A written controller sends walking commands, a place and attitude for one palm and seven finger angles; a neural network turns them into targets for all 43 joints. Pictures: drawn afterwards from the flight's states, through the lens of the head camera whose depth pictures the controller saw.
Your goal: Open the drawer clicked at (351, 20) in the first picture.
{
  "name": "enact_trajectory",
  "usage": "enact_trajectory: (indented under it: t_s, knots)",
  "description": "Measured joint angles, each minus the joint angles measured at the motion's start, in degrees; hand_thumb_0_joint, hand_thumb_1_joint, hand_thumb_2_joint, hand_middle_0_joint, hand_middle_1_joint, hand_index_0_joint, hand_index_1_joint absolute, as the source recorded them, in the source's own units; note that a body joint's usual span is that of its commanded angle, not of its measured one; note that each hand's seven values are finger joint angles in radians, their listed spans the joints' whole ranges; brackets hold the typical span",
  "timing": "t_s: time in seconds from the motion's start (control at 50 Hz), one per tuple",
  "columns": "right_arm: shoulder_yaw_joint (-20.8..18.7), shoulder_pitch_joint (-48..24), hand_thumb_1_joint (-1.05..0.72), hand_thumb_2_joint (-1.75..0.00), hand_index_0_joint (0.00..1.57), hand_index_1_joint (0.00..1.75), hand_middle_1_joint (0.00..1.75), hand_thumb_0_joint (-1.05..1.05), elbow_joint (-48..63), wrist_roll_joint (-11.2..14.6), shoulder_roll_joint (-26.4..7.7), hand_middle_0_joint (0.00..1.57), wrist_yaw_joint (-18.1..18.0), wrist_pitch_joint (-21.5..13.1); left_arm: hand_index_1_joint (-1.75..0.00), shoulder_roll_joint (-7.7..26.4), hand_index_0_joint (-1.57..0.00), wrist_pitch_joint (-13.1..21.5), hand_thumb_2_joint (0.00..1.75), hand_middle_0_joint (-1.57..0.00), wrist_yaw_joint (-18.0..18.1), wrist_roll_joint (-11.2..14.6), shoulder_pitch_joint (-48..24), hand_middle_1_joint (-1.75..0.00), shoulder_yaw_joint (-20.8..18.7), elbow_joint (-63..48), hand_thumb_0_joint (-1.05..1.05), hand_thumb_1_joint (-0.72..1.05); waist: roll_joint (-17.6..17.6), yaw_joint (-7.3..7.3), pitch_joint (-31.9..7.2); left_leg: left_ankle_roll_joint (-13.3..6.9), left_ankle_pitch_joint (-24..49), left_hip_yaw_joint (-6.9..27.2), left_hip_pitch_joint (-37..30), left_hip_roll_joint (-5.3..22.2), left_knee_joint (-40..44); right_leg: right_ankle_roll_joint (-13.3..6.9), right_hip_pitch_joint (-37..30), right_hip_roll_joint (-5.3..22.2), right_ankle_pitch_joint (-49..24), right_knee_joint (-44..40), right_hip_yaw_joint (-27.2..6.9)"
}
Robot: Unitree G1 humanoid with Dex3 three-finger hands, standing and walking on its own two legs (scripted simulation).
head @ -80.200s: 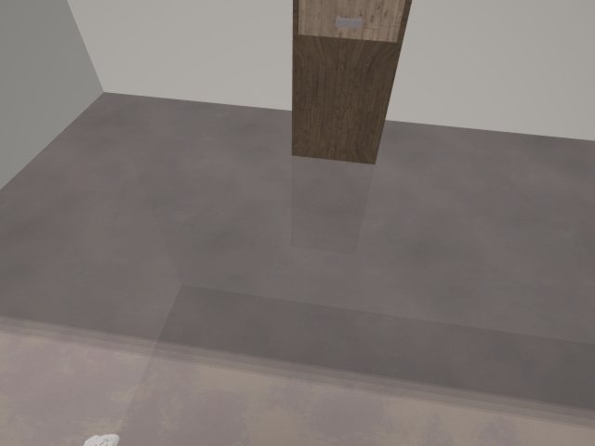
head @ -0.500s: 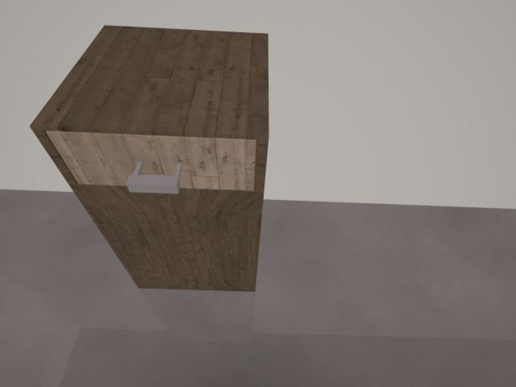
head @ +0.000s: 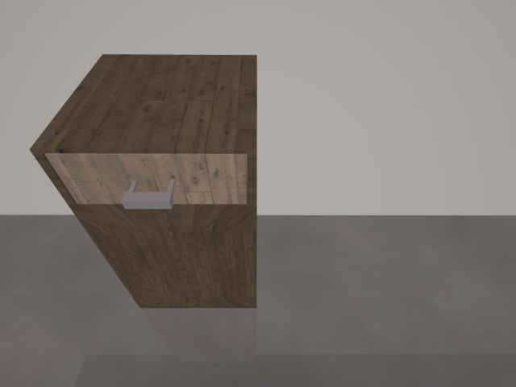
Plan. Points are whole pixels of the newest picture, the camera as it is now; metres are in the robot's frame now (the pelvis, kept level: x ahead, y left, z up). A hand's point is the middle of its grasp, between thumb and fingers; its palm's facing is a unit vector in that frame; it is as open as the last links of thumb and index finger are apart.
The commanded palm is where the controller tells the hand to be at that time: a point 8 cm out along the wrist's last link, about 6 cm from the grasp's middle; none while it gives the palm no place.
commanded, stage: come to a stop and stand still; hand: left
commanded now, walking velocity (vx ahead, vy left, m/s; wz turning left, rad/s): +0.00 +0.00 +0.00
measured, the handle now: (150, 192) +0.51 +0.26 -0.04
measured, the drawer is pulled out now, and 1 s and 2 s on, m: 0.00 0.00 0.00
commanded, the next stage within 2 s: look again from close up in 0.70 s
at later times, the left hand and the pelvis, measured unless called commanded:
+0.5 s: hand out of the picture +0.00 +0.14 -0.17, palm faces -0.01 -0.99 -0.16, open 7.4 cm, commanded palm none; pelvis +0.02 -0.02 +0.01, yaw -1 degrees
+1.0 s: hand out of the picture +0.01 +0.13 -0.17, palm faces +0.00 -0.98 -0.18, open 7.4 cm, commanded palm none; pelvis +0.03 -0.03 +0.01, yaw -1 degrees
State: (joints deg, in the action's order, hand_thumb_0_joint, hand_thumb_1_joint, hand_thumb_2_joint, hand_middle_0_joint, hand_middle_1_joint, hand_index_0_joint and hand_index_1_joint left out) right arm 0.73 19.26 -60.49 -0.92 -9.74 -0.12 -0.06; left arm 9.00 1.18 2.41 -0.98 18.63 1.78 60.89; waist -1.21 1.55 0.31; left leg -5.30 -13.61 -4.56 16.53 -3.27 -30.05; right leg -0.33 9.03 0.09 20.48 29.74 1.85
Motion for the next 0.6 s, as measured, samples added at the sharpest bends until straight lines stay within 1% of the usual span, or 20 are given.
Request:
enact_trajectory:
  t_s: [0.08,0.16,0.34,0.6]
  knots:
    - [0.47,-1.45,-0.91,-0.90,0.20,0.29,0.30,0.01,-1.25,0.09,0.66,0.19,-0.34,-0.62,-0.30,-0.43,-0.20,0.36,0.90,-0.20,0.09,0.12,0.30,-0.30,0.23,0.86,0.01,0.91,0.52,-0.49,0.18,0.41,0.50,-0.04,-1.45,0.08,1.63,-0.29,-1.30,-0.14,-0.45,-1.49,-0.14]
    - [0.46,-2.68,-0.92,-0.90,0.20,0.30,0.30,0.01,-2.48,0.25,0.52,0.20,-0.61,-0.86,-0.30,-0.90,-0.20,0.42,0.90,-0.20,0.13,0.08,0.54,-0.30,0.39,1.55,0.01,0.91,1.24,-0.81,0.14,0.74,0.63,-0.06,-2.48,0.19,2.65,-0.51,-2.28,-0.30,-0.64,-2.53,-0.24]
    - [0.49,-4.40,-0.92,-0.90,0.20,0.29,0.30,0.01,-3.61,0.38,0.69,0.19,-0.96,-1.24,-0.30,-1.20,-0.20,0.41,0.90,-0.20,0.08,-0.04,0.66,-0.30,0.37,2.42,0.00,0.91,2.89,-1.25,0.14,1.47,0.59,-0.01,-3.60,0.66,3.87,-1.09,-3.55,-0.85,-0.93,-4.28,-0.36]
    - [0.63,-4.39,-0.92,-0.90,0.20,0.29,0.30,0.01,-4.95,0.42,1.11,0.19,-1.36,-1.19,-0.30,-0.60,-0.20,0.32,0.90,-0.20,0.24,0.00,0.68,-0.30,0.01,3.02,0.00,0.91,3.16,-1.47,0.14,2.08,0.09,0.15,-4.76,0.98,4.51,-1.56,-5.04,-1.24,-0.84,-5.72,-0.35]
